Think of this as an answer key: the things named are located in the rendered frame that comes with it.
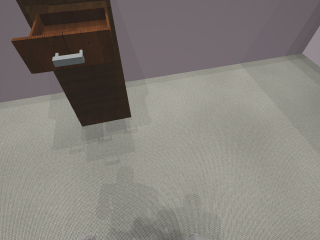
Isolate cabinet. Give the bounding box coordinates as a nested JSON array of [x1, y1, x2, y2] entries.
[[16, 0, 131, 127]]

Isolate handle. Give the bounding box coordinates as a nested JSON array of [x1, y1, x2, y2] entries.
[[52, 49, 85, 67]]

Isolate drawer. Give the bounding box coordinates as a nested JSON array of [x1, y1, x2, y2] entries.
[[11, 7, 117, 74]]

